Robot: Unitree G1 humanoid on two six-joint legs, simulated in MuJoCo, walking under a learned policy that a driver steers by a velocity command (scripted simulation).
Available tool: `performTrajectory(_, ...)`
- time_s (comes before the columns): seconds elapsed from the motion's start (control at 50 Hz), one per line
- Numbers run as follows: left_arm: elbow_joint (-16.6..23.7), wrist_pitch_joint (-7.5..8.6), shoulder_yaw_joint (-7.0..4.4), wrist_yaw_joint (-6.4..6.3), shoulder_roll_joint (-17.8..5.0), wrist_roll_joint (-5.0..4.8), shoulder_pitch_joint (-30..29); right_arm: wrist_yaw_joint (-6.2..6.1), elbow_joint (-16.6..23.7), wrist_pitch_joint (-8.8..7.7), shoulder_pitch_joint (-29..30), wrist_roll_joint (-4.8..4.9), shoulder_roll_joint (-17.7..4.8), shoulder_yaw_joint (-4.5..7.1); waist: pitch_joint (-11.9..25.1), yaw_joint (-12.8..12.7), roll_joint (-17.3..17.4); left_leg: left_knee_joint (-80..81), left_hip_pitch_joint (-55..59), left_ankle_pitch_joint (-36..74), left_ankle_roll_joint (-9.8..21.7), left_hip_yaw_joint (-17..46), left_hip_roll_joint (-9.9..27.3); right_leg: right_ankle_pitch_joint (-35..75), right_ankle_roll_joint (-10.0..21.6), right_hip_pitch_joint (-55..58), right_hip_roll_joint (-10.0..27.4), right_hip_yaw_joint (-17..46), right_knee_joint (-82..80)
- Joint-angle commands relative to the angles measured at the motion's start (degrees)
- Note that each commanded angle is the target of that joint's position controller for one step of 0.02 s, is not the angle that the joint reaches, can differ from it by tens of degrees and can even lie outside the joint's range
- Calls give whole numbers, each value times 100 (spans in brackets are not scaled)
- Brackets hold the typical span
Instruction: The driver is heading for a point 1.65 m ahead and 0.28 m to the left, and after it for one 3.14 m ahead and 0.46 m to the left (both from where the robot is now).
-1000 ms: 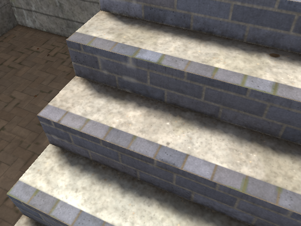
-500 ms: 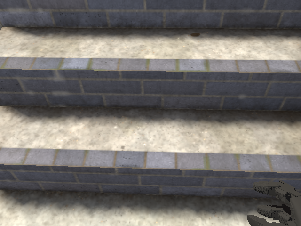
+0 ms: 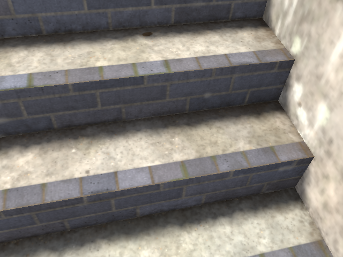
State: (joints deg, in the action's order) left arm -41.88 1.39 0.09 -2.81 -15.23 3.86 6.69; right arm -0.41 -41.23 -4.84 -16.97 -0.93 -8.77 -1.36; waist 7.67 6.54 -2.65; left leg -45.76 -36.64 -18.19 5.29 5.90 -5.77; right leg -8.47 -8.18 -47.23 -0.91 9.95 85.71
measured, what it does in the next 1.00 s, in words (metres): goes down, turning left: right foot 0.19 m lower, then left foot 0.19 m higher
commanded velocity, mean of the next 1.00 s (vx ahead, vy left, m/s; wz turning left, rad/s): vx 0.08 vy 0.00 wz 0.47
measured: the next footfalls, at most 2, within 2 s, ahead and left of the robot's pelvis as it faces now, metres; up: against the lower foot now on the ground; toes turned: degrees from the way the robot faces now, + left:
right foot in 0.26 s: -0.07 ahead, -0.24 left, -0.19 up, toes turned +9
left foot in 0.84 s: +0.09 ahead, +0.00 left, +0.00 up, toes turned +31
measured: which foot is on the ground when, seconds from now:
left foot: down 0.00-0.28, up 0.30-0.82, down 0.84-1.00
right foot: up 0.00-0.24, down 0.26-0.86, up 0.88-1.00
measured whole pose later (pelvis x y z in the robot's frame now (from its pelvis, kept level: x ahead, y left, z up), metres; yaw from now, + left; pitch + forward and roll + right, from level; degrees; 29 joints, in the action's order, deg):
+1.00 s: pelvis +0.09 -0.10 -0.03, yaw +24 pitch +6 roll +4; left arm -59.5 3.5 -1.5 8.2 -13.0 4.0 16.3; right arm 3.9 -60.8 -0.1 -17.4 -2.9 -12.2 -0.3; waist 6.6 1.9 1.8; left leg -55.1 -33.1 -28.5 5.4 -11.1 -3.4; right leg -2.4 15.6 -53.1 -2.0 14.8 121.5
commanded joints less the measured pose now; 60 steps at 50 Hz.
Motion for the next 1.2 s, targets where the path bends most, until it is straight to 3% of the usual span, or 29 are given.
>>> performTrajectory(0.02,592,166,-124,-60,-411,-2,-318,-71,525,-164,151,88,-570,69,375,-168,1154,1080,1487,-579,1277,3082,1109,-439,7,-782,25,113,115)
performTrajectory(0.12,699,346,-154,220,-448,18,223,-163,988,-150,623,199,-423,-109,222,-384,1070,-167,-86,742,969,2817,704,-251,327,1092,-22,-23,-295)
performTrajectory(0.18,830,288,47,499,49,80,457,-358,1163,0,646,349,-453,-176,132,-349,790,-774,-34,990,663,3003,481,72,584,1729,248,-14,-3893)
performTrajectory(0.24,258,205,152,1158,515,-167,1259,-273,794,437,184,498,-1074,-38,-406,-458,378,-1571,-1170,-1219,-3,2116,-528,3908,705,4472,403,-1073,-8288)
performTrajectory(0.28,-25,383,-48,1305,-221,-85,1399,-131,1091,712,-293,502,-783,-159,-765,41,-462,-3725,-2346,-1386,-752,860,-965,6032,1688,5424,1341,-870,-8431)
performTrajectory(0.3,139,359,-334,1338,-1054,-28,997,-17,1351,604,-990,307,-739,-63,-109,644,-1691,-5916,-4418,-2976,-1192,22,-1279,10333,2925,6987,2631,-587,-5052)
performTrajectory(0.32,281,346,-390,1361,-1102,351,992,27,1043,586,-1169,400,-1040,-7,933,241,-1107,-7882,-4842,-2865,-1409,-71,-1094,10708,3214,6973,3203,-736,-4835)
performTrajectory(0.34,43,221,-381,1426,-1212,552,1286,58,1224,582,-459,469,-985,21,710,103,-690,-9232,-5463,-2345,-1213,52,-999,9431,3003,6240,2881,-982,-4778)
performTrajectory(0.36,219,94,-284,1402,-965,472,804,88,1234,500,195,438,-885,45,519,-7,-314,-9163,-5529,-1806,-999,193,-673,7735,2964,5461,2909,-932,-5084)
performTrajectory(0.38,424,-19,-372,1147,-1115,301,582,152,1139,436,715,119,-515,-52,-10,-275,-369,-8647,-5327,-1090,-997,326,40,4910,3390,5058,3541,-8,-6133)
performTrajectory(0.42,261,-14,-197,695,-603,81,777,111,932,358,1365,43,-333,-72,-752,-474,87,-8261,-5197,129,-602,0,66,722,2386,4534,2170,-673,-6759)
performTrajectory(0.46,-17,61,-49,568,-303,124,1315,174,840,360,1692,216,-461,-29,-1044,-748,-159,-7819,-5374,820,-439,117,243,-107,1819,4636,2240,-505,-7330)
performTrajectory(0.56,-929,243,82,619,-471,447,2377,339,589,318,1821,402,-599,-4,-793,-583,-363,-7305,-5966,1359,-82,127,246,3172,1003,5553,2118,-1249,-6994)
performTrajectory(0.7,-1280,67,41,922,-603,412,2472,223,914,657,3044,565,-767,132,-739,-356,-737,-6277,-5746,-610,548,-940,261,6499,583,5471,2099,-1939,-7155)
performTrajectory(0.76,-1228,167,-7,958,-971,-61,1744,471,1033,1136,2780,329,-628,91,78,352,-1103,-4833,-2468,-1316,484,-2315,-84,11099,941,3757,1911,-2247,-7316)
performTrajectory(0.78,-1330,275,-115,118,-331,-852,2543,97,383,1108,1471,-22,169,-146,-193,-148,-979,-3928,-786,-1545,451,-2549,-171,10798,919,4528,1436,-2561,-7077)
performTrajectory(0.8,-1605,336,30,-201,-269,-913,2941,-82,61,1085,945,205,115,-126,-2,-23,-1266,-3331,95,-1547,454,-2342,-340,10815,1126,4395,1591,-2290,-6495)
performTrajectory(0.82,-1734,240,-256,903,-1803,188,2116,279,805,1232,1801,254,-331,-24,-511,947,-1767,-2285,776,-1635,342,-1900,-582,12461,1766,3046,2363,-1190,-6587)
performTrajectory(0.84,-1399,177,-485,1252,-2057,341,877,258,37,1178,412,299,-1137,316,116,1213,-654,-1425,1881,-827,384,-1204,-478,11180,2013,2611,1999,-1287,-4874)
performTrajectory(0.86,-1539,38,-390,1409,-936,337,398,178,-786,1179,-1238,-203,-1503,475,649,1353,229,66,2848,464,802,776,398,4449,2151,1457,1245,-1076,-2066)
performTrajectory(0.88,-1907,96,-214,1782,-351,160,2096,401,-822,1166,-1853,-558,-1705,504,1373,942,1582,1939,2671,-1835,1993,3835,1992,970,2374,247,53,186,1573)
performTrajectory(0.9,-1881,253,-201,1759,166,-153,1591,339,-1052,932,-1162,-577,-1365,388,147,578,1145,1964,1784,-2776,1805,4190,2230,691,2465,-1174,-433,1013,3969)
performTrajectory(0.92,-1685,386,-199,1516,356,-159,1042,380,-1464,654,-618,-390,-846,257,-437,151,766,1843,1505,-2812,1447,3409,2106,474,2635,-1904,-457,866,4565)
performTrajectory(0.94,-1584,477,-272,1202,155,-35,894,486,-1636,382,120,-150,-132,33,-250,-345,274,1826,1663,-2426,1209,2668,2005,266,2646,-2188,-288,924,4340)
performTrajectory(0.98,-1214,322,-50,954,553,46,498,522,-1667,113,1173,-173,315,-154,-249,-1072,-125,1708,1073,-1176,554,1043,1802,336,2510,-1958,73,474,4504)
performTrajectory(1.0,-1203,212,-13,980,674,-32,561,520,-1567,50,1567,-161,346,-138,-410,-1330,-119,1942,684,-781,339,380,1690,192,2339,-1853,104,214,4526)
performTrajectory(1.02,-582,86,-69,534,546,-467,487,94,-2044,-190,453,-213,-291,158,-674,-1426,-153,2530,557,-1245,94,-54,1817,-6,1655,-1071,15,-580,3460)
performTrajectory(1.06,-296,-207,-104,151,514,-613,-71,-96,-2288,-375,82,-295,-351,138,-1224,-1243,235,3154,352,-1243,312,-164,1960,-252,1367,-1494,1,-1001,4513)
performTrajectory(1.2,890,-404,-156,98,394,-441,-1521,-179,-2345,-548,-1340,-288,-524,330,-1448,-856,500,3957,3571,-298,87,-1117,2221,-1736,1731,-3484,63,-907,4111)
